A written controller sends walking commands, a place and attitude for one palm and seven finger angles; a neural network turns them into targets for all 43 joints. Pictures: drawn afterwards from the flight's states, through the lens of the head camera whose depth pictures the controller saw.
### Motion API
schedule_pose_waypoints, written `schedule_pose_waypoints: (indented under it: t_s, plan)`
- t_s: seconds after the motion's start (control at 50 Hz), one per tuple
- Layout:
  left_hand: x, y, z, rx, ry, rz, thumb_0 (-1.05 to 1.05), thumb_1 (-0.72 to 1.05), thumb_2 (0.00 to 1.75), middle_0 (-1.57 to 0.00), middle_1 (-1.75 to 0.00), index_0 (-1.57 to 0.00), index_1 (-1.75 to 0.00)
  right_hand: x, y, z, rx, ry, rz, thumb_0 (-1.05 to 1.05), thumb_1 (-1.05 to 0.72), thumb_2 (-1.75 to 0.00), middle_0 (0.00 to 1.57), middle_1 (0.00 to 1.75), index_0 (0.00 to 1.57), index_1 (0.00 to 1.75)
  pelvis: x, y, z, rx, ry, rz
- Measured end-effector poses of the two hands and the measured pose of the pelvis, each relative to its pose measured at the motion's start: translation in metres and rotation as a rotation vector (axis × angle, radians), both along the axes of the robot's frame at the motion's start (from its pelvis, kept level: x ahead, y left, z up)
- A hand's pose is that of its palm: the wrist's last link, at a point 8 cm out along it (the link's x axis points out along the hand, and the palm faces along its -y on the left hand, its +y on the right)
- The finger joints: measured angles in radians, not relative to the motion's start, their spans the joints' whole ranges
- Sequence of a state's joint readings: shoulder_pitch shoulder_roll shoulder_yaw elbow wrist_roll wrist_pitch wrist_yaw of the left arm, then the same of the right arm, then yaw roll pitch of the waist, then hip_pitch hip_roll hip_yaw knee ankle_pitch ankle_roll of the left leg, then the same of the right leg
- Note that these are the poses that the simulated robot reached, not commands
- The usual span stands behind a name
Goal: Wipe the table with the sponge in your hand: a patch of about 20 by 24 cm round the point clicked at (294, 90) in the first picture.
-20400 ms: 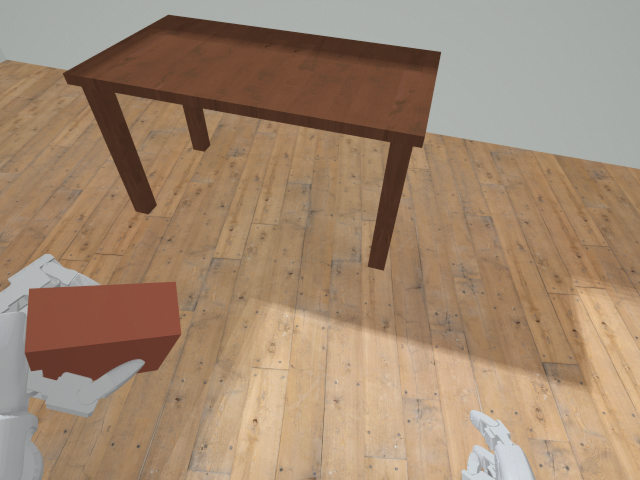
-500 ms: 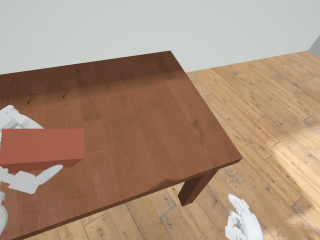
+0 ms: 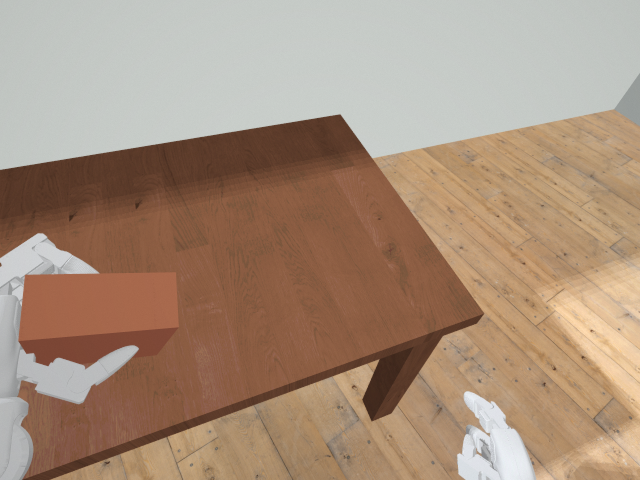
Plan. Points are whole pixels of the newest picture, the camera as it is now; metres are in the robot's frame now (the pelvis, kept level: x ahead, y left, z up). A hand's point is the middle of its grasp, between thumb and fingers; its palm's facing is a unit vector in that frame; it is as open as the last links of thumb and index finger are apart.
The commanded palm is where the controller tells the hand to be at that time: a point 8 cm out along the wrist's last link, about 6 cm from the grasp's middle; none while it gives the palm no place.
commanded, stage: look again from close up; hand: left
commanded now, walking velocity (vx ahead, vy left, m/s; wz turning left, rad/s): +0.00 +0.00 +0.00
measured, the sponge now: (123, 321) +0.23 +0.22 +0.13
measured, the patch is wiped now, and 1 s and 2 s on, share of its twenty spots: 0.00 0.00 0.00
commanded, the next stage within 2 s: come to a stop and stand still in 0.08 s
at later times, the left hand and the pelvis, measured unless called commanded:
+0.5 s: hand (80, 292) +0.22 +0.24 +0.18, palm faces +0.37 -0.81 -0.45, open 9.6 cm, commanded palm +0.16 +0.27 +0.17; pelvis -0.01 -0.01 +0.00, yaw -2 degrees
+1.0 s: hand (94, 297) +0.24 +0.25 +0.15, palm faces +0.32 -0.86 -0.41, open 9.6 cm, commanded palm +0.18 +0.28 +0.17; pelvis +0.01 +0.00 +0.00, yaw -1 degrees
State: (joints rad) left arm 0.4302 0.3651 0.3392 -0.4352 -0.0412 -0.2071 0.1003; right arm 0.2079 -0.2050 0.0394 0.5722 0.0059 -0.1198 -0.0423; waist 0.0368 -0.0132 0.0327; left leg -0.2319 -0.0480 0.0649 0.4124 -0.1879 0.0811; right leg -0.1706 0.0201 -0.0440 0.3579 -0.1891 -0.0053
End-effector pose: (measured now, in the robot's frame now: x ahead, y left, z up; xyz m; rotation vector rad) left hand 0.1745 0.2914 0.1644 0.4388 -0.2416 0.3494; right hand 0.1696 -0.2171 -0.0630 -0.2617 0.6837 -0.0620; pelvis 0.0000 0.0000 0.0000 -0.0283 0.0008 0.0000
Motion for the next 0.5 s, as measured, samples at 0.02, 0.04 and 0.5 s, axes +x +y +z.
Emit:
schedule_pose_waypoints:
  t_s: [0.02,0.04,0.5]
  plan:
    - [0.0,-0.001,-0.001,0.0,0.005,0.002,0.0,-0.45,1.02,-0.79,-1.36,-0.78,-1.37,-0.003,-0.002,-0.001,0.0,0.003,-0.006,0.01,-0.9,-0.89,0.2,0.3,0.2,0.3,-0.001,-0.001,0.0,0.0,-0.001,-0.001]
    - [-0.001,-0.002,-0.002,-0.002,0.009,0.002,0.0,-0.45,1.02,-0.79,-1.36,-0.78,-1.37,-0.006,-0.004,-0.001,-0.001,0.006,-0.01,0.01,-0.9,-0.89,0.2,0.3,0.2,0.3,-0.002,-0.002,0.0,0.0,-0.001,-0.001]
    - [0.011,-0.009,0.032,0.138,-0.088,-0.06,0.0,-0.44,1.02,-0.79,-1.37,-0.77,-1.38,-0.026,-0.019,-0.015,0.07,0.019,-0.032,0.01,-0.91,-0.89,0.2,0.3,0.2,0.3,-0.011,-0.008,-0.004,0.008,0.007,-0.04]
